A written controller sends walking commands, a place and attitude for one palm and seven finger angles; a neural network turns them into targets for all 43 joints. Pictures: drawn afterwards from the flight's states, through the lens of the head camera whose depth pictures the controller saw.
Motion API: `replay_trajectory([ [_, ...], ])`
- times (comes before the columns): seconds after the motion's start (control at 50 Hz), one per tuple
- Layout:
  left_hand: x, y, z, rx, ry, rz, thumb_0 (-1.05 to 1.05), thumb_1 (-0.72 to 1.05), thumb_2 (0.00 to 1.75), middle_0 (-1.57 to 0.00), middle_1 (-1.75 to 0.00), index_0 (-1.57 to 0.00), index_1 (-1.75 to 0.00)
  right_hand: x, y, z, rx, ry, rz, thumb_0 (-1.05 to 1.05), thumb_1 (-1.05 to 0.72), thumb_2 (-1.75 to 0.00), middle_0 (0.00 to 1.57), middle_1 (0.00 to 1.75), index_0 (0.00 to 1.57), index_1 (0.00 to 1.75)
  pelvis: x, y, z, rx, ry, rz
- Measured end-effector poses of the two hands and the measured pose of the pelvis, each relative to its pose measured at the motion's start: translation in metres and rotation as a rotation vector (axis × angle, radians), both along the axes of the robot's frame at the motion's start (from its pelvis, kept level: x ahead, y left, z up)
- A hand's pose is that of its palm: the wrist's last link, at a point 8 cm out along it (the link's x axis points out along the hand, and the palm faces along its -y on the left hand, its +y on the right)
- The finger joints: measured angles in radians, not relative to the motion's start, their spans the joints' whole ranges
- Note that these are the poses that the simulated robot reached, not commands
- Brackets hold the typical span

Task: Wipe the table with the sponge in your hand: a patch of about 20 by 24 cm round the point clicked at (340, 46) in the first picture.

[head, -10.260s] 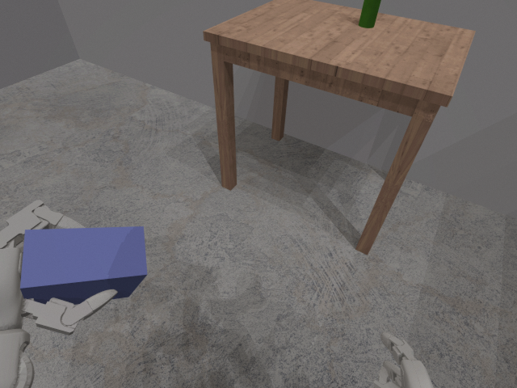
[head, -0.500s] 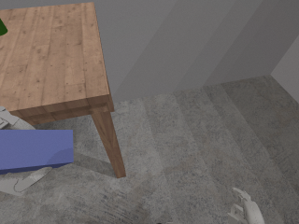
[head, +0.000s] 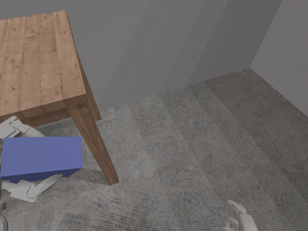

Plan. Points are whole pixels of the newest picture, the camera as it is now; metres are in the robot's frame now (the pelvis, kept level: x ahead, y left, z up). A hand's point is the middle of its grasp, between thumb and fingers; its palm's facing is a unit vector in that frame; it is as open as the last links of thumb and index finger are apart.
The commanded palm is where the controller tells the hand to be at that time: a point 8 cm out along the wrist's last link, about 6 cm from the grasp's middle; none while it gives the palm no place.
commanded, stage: come to a stop and stand still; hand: left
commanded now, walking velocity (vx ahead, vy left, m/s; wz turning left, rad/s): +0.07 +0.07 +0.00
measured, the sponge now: (53, 160) +0.23 +0.20 +0.15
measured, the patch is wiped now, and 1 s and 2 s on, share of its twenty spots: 0.00 0.00 0.00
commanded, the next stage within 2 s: look again from close up in 1.32 s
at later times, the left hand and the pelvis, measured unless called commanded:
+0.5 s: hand out of the picture +0.21 +0.28 +0.19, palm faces +0.46 -0.77 -0.43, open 9.8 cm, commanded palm +0.13 +0.29 +0.18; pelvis -0.03 +0.01 +0.00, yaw -1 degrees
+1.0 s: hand out of the picture +0.21 +0.28 +0.17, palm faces +0.40 -0.86 -0.33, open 9.8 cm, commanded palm +0.14 +0.31 +0.18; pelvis -0.02 +0.03 +0.01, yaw -1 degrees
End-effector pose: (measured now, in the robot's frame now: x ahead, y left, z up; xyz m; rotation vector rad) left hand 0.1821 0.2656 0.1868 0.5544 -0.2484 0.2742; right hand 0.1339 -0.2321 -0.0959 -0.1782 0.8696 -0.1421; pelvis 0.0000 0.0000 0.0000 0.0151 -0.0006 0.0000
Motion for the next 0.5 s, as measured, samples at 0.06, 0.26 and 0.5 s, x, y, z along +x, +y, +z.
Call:
replay_trajectory([
  [0.06,-0.009,0.009,0.001,0.011,-0.01,0.007,0.0,-0.46,0.99,-0.77,-1.35,-0.77,-1.34,-0.01,-0.012,0.006,-0.059,0.011,-0.012,0.02,-0.9,-0.89,0.2,0.3,0.2,0.3,-0.003,0.005,0.0,-0.007,0.002,0.007],
  [0.26,-0.024,0.031,-0.005,-0.027,-0.079,0.077,0.0,-0.46,0.99,-0.77,-1.35,-0.77,-1.35,-0.006,0.002,0.013,-0.068,-0.076,0.003,0.02,-0.91,-0.9,0.2,0.3,0.2,0.3,-0.009,0.011,-0.005,-0.017,-0.02,0.014],
  [0.5,-0.013,0.055,0.016,0.024,-0.176,0.078,0.0,-0.46,1.0,-0.77,-1.34,-0.77,-1.34,-0.001,0.034,0.014,0.013,-0.14,0.112,0.02,-0.9,-0.89,0.2,0.3,0.2,0.3,-0.034,0.008,-0.004,-0.023,-0.039,-0.01],
])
